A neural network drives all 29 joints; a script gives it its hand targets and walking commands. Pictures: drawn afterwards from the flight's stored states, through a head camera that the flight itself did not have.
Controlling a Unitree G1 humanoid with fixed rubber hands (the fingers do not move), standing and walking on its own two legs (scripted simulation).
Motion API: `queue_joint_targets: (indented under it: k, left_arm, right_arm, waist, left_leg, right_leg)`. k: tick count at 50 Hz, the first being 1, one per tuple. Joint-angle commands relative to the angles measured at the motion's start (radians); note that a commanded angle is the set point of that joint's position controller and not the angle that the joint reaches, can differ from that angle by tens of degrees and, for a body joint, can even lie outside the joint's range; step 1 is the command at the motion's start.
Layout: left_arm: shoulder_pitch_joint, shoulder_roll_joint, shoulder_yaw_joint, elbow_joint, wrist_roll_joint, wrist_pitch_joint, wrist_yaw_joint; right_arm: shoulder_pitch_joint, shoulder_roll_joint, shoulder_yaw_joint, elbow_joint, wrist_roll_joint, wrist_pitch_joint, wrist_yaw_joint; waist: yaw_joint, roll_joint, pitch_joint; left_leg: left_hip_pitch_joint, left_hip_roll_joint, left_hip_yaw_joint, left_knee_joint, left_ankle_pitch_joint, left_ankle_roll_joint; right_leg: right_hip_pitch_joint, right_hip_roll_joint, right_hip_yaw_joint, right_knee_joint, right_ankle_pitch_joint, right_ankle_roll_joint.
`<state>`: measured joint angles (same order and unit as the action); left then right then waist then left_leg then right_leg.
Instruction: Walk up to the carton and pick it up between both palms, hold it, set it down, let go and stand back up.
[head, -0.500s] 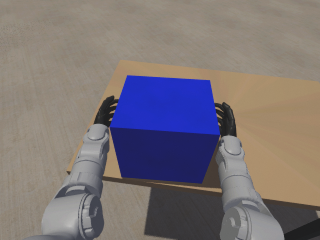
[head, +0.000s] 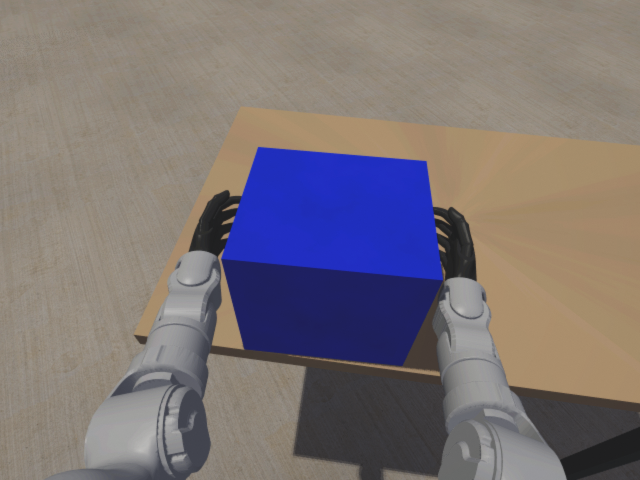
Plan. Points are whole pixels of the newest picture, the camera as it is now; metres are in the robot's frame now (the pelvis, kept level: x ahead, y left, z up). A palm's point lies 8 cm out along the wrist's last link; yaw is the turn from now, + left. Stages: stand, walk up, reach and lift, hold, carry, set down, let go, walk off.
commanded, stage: set down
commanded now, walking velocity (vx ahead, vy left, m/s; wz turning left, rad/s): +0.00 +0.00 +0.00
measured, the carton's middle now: (331, 258) +0.42 -0.04 +0.01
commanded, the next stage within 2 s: none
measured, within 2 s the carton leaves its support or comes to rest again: neither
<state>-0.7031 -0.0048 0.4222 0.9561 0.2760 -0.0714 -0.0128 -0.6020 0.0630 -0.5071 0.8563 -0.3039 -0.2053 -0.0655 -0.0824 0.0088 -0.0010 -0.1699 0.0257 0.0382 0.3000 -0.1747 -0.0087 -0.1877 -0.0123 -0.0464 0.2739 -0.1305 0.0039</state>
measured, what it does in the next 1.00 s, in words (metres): stands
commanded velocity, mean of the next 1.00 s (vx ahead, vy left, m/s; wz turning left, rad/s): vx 0.00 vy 0.00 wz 0.00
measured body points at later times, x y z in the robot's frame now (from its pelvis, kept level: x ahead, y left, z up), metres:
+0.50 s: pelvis +0.00 +0.00 +0.00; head +0.04 +0.00 +0.45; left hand +0.42 +0.12 +0.06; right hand +0.37 -0.21 +0.06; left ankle -0.01 +0.12 -0.75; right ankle +0.00 -0.12 -0.75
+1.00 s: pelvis +0.00 +0.00 +0.00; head +0.06 +0.00 +0.44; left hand +0.43 +0.13 +0.03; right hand +0.38 -0.21 +0.03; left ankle -0.01 +0.12 -0.75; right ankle +0.00 -0.12 -0.75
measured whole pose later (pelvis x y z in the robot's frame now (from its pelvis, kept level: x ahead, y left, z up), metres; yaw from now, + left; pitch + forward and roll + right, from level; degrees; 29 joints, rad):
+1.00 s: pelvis +0.00 +0.00 +0.00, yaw -3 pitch +8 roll -1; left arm -0.72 0.06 0.27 1.05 0.16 -0.16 0.05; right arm -0.65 -0.06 -0.32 1.03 -0.12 -0.25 -0.05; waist -0.05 0.00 -0.03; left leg -0.30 0.05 0.08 0.38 -0.21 -0.01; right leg -0.32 0.00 -0.02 0.32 -0.14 0.00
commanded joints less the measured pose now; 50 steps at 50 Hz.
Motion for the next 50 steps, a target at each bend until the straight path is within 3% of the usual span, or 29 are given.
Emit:
queue_joint_targets:
  k: [1,4,5,6,9,12,13,15,16,17,18,22,25,26,30,34,36,40,42,45,47,50]
  left_arm:
    - [-0.546,-0.437,-0.225,-0.087,0.036,-0.069,-0.104]
    - [-0.515,-0.454,-0.252,-0.067,0.047,-0.078,-0.088]
    - [-0.553,-0.440,-0.246,-0.060,0.030,-0.079,-0.094]
    - [-0.548,-0.445,-0.241,-0.054,0.027,-0.078,-0.095]
    - [-0.562,-0.424,-0.226,-0.032,0.036,-0.077,-0.098]
    - [-0.510,-0.427,-0.197,-0.045,0.063,-0.069,-0.098]
    - [-0.499,-0.412,-0.193,-0.042,0.068,-0.061,-0.103]
    - [-0.474,-0.425,-0.177,-0.054,0.076,-0.055,-0.111]
    - [-0.469,-0.411,-0.169,-0.054,0.081,-0.056,-0.117]
    - [-0.470,-0.419,-0.190,-0.071,0.081,-0.057,-0.117]
    - [-0.468,-0.434,-0.203,-0.090,0.074,-0.067,-0.112]
    - [-0.414,-0.415,-0.175,-0.060,0.098,-0.064,-0.097]
    - [-0.430,-0.403,-0.179,-0.084,0.087,-0.062,-0.103]
    - [-0.453,-0.415,-0.205,-0.098,0.068,-0.067,-0.102]
    - [-0.379,-0.403,-0.146,-0.069,0.115,-0.054,-0.108]
    - [-0.413,-0.400,-0.175,-0.107,0.100,-0.072,-0.102]
    - [-0.405,-0.364,-0.151,-0.072,0.100,-0.075,-0.101]
    - [-0.365,-0.322,-0.129,-0.063,0.124,-0.062,-0.083]
    - [-0.350,-0.246,-0.132,-0.103,0.099,-0.067,-0.058]
    - [-0.325,-0.052,-0.120,-0.078,0.049,-0.062,-0.004]
    - [-0.386,0.091,-0.175,-0.050,-0.068,-0.091,0.049]
    - [-0.528,0.138,-0.283,0.011,-0.222,-0.177,0.107]
  right_arm:
    - [-0.493,0.438,0.297,-0.066,-0.061,-0.052,0.155]
    - [-0.456,0.425,0.274,-0.023,-0.081,-0.060,0.161]
    - [-0.481,0.431,0.268,-0.019,-0.085,-0.061,0.162]
    - [-0.473,0.426,0.257,-0.016,-0.090,-0.062,0.161]
    - [-0.507,0.433,0.250,-0.039,-0.095,-0.055,0.164]
    - [-0.466,0.456,0.278,-0.026,-0.071,-0.042,0.173]
    - [-0.450,0.442,0.253,-0.021,-0.085,-0.037,0.170]
    - [-0.431,0.441,0.243,-0.032,-0.100,-0.034,0.170]
    - [-0.428,0.434,0.244,-0.031,-0.100,-0.032,0.167]
    - [-0.419,0.426,0.226,-0.056,-0.106,-0.041,0.167]
    - [-0.439,0.436,0.255,-0.098,-0.097,-0.053,0.172]
    - [-0.399,0.412,0.237,-0.041,-0.105,-0.049,0.180]
    - [-0.386,0.419,0.231,-0.038,-0.100,-0.043,0.173]
    - [-0.402,0.422,0.243,-0.064,-0.093,-0.050,0.171]
    - [-0.340,0.419,0.231,-0.026,-0.114,-0.033,0.170]
    - [-0.354,0.419,0.226,-0.044,-0.108,-0.051,0.170]
    - [-0.344,0.395,0.224,-0.035,-0.110,-0.047,0.165]
    - [-0.326,0.326,0.181,-0.018,-0.099,-0.044,0.159]
    - [-0.299,0.217,0.158,-0.014,-0.072,-0.052,0.146]
    - [-0.264,0.032,0.153,0.061,0.013,-0.041,0.105]
    - [-0.335,-0.109,0.230,0.062,0.129,-0.052,0.051]
    - [-0.475,-0.157,0.327,0.107,0.289,-0.080,-0.001]
  waist:
    - [0.010,-0.026,-0.448]
    - [-0.001,0.005,-0.424]
    - [0.006,-0.015,-0.416]
    - [-0.006,-0.010,-0.391]
    - [0.017,-0.019,-0.408]
    - [0.047,-0.018,-0.374]
    - [0.024,-0.012,-0.351]
    - [0.017,-0.031,-0.317]
    - [0.021,-0.021,-0.319]
    - [0.004,0.005,-0.357]
    - [0.023,-0.006,-0.398]
    - [0.040,-0.009,-0.319]
    - [0.024,-0.013,-0.311]
    - [0.025,-0.003,-0.324]
    - [0.033,-0.023,-0.276]
    - [0.012,-0.008,-0.326]
    - [0.026,-0.028,-0.300]
    - [0.037,0.021,-0.261]
    - [0.023,0.038,-0.262]
    - [0.038,0.034,-0.258]
    - [0.059,0.003,-0.340]
    - [0.060,0.039,-0.549]
  left_leg:
    - [0.067,-0.026,0.045,-0.017,0.168,-0.022]
    - [0.133,-0.010,0.044,0.006,0.256,-0.045]
    - [0.123,-0.015,0.042,0.007,0.241,-0.040]
    - [0.115,-0.013,0.046,-0.002,0.213,-0.043]
    - [0.073,-0.027,0.055,-0.026,0.121,-0.017]
    - [0.061,-0.024,0.058,-0.037,0.124,-0.003]
    - [0.061,-0.021,0.063,-0.034,0.137,-0.010]
    - [0.066,-0.020,0.063,-0.041,0.130,-0.017]
    - [0.061,-0.024,0.060,-0.041,0.111,-0.012]
    - [0.079,-0.028,0.057,-0.037,0.146,-0.022]
    - [0.097,-0.023,0.052,-0.026,0.171,-0.020]
    - [0.095,-0.017,0.052,-0.023,0.183,-0.027]
    - [0.086,-0.016,0.055,-0.031,0.136,-0.014]
    - [0.078,-0.021,0.052,-0.022,0.157,-0.016]
    - [0.070,-0.022,0.058,-0.026,0.157,-0.010]
    - [0.082,-0.018,0.053,-0.019,0.153,-0.011]
    - [0.052,-0.031,0.059,-0.020,0.139,-0.003]
    - [0.074,-0.014,0.054,-0.012,0.160,-0.021]
    - [0.095,-0.012,0.045,0.004,0.211,-0.036]
    - [0.123,-0.006,0.049,0.035,0.224,-0.040]
    - [0.023,-0.012,0.048,0.053,0.199,-0.023]
    - [-0.087,-0.011,0.039,0.111,0.209,-0.032]
  right_leg:
    - [0.226,0.021,-0.052,0.046,0.367,0.044]
    - [0.165,0.029,-0.058,0.026,0.339,0.027]
    - [0.148,0.031,-0.058,0.023,0.314,0.025]
    - [0.143,0.030,-0.063,0.017,0.292,0.028]
    - [0.140,0.016,-0.055,0.017,0.243,0.034]
    - [0.179,0.014,-0.044,0.015,0.250,0.034]
    - [0.183,0.018,-0.041,0.015,0.275,0.036]
    - [0.184,0.019,-0.051,0.009,0.268,0.043]
    - [0.191,0.018,-0.046,0.004,0.260,0.044]
    - [0.172,0.013,-0.052,0.010,0.275,0.039]
    - [0.152,0.021,-0.057,0.017,0.279,0.033]
    - [0.151,0.026,-0.054,0.011,0.274,0.035]
    - [0.137,0.023,-0.052,0.000,0.218,0.035]
    - [0.125,0.020,-0.053,0.009,0.238,0.032]
    - [0.165,0.020,-0.048,0.008,0.272,0.038]
    - [0.115,0.018,-0.061,0.020,0.259,0.035]
    - [0.131,0.012,-0.050,0.024,0.255,0.046]
    - [0.100,0.029,-0.050,0.004,0.167,0.025]
    - [0.052,0.036,-0.053,0.006,0.168,0.021]
    - [0.000,0.043,-0.035,-0.001,0.126,0.007]
    - [-0.002,0.045,-0.011,0.028,0.151,0.009]
    - [-0.040,0.042,0.019,0.095,0.229,0.007]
